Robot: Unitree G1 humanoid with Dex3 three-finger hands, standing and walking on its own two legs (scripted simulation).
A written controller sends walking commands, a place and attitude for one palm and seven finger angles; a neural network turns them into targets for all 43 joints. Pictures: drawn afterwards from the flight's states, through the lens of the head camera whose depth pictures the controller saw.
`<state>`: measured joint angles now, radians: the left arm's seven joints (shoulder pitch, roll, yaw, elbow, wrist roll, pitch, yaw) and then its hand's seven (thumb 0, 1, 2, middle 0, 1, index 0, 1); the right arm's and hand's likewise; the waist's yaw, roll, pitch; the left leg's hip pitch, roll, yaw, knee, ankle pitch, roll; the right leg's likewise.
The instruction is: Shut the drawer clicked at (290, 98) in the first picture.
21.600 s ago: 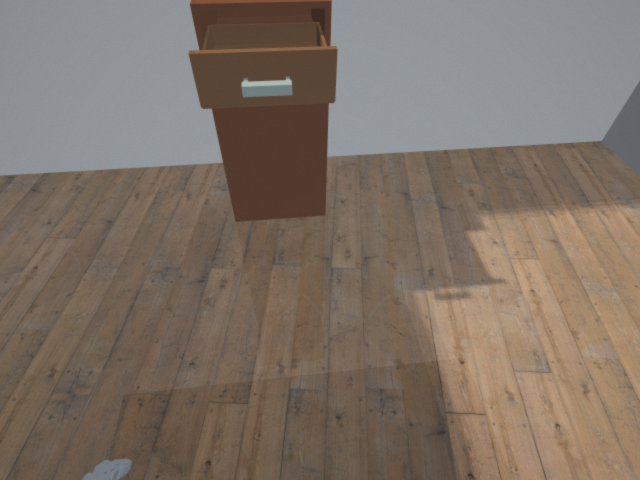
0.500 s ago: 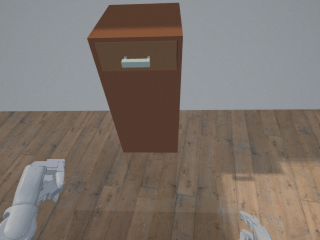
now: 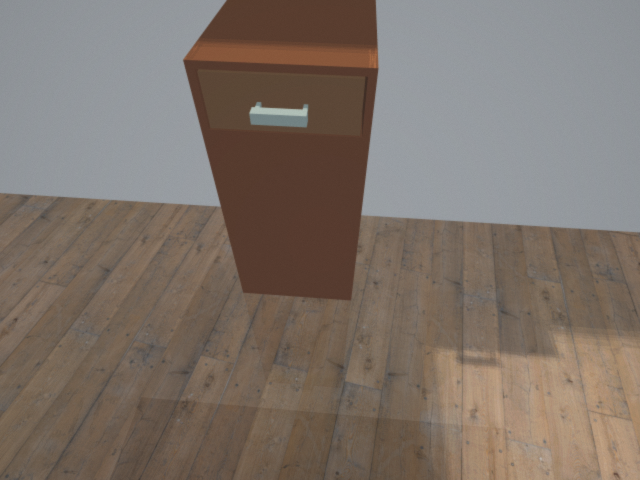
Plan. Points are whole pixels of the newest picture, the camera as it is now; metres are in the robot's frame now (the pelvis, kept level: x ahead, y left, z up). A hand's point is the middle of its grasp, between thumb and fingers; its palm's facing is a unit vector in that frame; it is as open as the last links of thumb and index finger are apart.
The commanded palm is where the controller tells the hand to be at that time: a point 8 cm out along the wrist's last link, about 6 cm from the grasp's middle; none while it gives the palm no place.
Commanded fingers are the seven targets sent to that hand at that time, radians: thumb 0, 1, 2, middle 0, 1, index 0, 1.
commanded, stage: let the arm hang, fingers relaxed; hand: left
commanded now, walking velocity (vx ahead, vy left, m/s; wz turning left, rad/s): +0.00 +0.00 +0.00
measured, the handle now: (280, 112) +0.83 +0.14 +0.02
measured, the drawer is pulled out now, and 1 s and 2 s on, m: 0.00 0.00 0.00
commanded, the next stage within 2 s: look to check the result in 0.50 s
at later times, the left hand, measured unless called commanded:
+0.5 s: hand out of the picture +0.00 +0.15 -0.18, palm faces +0.05 -0.99 -0.15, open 7.4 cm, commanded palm none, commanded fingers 0.00 0.90 0.90 -0.20 -0.30 -0.20 -0.30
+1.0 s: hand out of the picture -0.01 +0.14 -0.17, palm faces +0.05 -0.98 -0.17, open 7.4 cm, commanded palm none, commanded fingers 0.00 0.90 0.90 -0.20 -0.30 -0.20 -0.30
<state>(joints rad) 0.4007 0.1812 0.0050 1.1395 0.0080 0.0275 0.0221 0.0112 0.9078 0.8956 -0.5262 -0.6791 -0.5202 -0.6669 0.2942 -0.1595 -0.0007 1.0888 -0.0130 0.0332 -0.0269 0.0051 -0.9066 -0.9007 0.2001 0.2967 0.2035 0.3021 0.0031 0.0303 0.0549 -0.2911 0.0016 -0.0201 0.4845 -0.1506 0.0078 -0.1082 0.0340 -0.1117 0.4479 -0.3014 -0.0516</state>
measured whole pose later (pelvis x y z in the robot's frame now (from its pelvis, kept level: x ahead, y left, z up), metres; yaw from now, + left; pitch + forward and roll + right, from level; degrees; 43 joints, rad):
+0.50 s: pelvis +0.01 -0.01 +0.00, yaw -1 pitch -3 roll +0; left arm 0.31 0.10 0.01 1.15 0.00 0.00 0.04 0.01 0.91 0.90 -0.20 -0.30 -0.20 -0.30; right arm 0.32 -0.09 0.00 1.16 -0.02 0.01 -0.04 0.00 -0.91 -0.90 0.20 0.30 0.20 0.30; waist -0.01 0.00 0.04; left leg -0.25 0.00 -0.01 0.46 -0.16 0.00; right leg -0.08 0.03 -0.10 0.44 -0.32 -0.06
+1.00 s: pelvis +0.02 -0.01 +0.00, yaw -1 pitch -3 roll +0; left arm 0.33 0.11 0.01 1.16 0.01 -0.01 0.04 0.00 0.91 0.90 -0.20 -0.30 -0.20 -0.30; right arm 0.27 -0.13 -0.01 1.15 -0.01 0.01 -0.05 0.00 -0.91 -0.90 0.20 0.30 0.20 0.30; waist 0.00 0.00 0.05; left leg -0.22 0.01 -0.01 0.45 -0.17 -0.01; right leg -0.05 0.04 -0.10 0.41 -0.32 -0.06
